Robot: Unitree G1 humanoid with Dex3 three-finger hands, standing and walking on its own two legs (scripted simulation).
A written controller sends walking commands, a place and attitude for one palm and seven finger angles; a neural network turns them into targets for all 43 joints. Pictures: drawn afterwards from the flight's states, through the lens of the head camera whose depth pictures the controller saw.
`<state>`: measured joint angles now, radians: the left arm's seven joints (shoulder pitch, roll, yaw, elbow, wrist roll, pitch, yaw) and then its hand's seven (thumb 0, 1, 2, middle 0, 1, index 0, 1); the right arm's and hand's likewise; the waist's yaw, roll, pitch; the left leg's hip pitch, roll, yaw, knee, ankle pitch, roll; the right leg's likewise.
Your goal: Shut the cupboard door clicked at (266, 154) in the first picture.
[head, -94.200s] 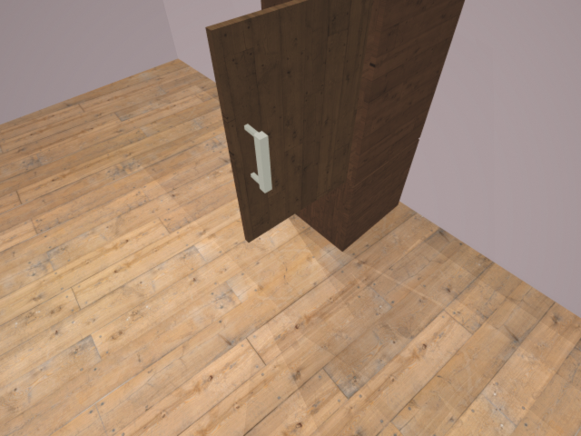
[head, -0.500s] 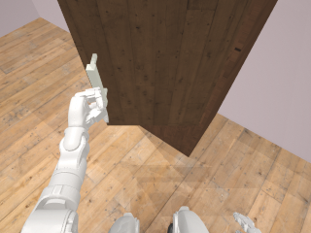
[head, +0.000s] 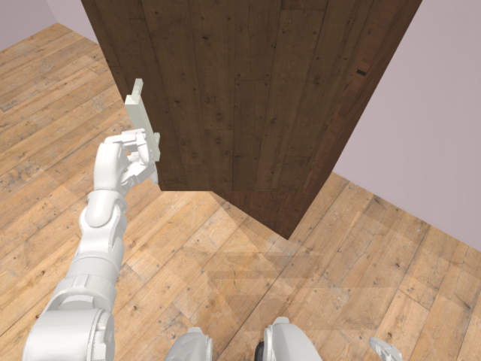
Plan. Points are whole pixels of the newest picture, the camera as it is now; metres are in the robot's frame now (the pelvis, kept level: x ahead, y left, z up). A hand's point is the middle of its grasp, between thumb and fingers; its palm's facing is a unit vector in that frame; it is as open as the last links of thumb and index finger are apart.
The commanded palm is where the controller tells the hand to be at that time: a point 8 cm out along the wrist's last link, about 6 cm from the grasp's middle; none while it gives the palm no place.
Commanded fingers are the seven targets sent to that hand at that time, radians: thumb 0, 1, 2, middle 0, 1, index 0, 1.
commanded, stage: push the door shut along its arc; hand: left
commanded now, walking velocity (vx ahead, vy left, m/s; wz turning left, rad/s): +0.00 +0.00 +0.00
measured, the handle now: (146, 123) +0.53 +0.17 +0.05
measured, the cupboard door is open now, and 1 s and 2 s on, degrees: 36 20 13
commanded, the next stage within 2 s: pull the fist back off the door in 1.80 s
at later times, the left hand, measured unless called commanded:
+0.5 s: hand (156, 137) +0.48 +0.15 +0.06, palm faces -0.12 -0.99 -0.03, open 3.1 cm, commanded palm +0.47 +0.19 +0.05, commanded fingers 0.00 0.90 0.90 -1.30 -1.50 -1.30 -1.50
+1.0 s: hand (172, 113) +0.55 +0.13 +0.05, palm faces -0.25 -0.97 -0.02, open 3.1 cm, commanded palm +0.55 +0.15 +0.05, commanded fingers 0.00 0.90 0.90 -1.30 -1.50 -1.30 -1.50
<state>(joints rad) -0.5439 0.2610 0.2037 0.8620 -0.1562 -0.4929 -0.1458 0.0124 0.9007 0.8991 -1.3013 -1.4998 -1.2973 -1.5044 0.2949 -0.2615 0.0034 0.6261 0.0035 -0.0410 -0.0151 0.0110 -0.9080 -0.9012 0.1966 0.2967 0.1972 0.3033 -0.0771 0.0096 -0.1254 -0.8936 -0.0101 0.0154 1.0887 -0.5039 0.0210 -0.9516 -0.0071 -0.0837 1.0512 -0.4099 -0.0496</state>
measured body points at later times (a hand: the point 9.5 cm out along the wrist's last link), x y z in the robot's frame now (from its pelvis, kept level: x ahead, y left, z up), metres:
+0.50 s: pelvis +0.00 +0.01 -0.01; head +0.12 +0.01 +0.42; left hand +0.48 +0.20 +0.06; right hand +0.04 -0.26 -0.13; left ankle +0.01 +0.11 -0.66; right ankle +0.05 -0.09 -0.66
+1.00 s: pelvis -0.01 +0.02 -0.03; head +0.16 +0.05 +0.39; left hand +0.55 +0.18 +0.05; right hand -0.02 -0.24 -0.13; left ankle +0.01 +0.11 -0.66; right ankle +0.05 -0.09 -0.66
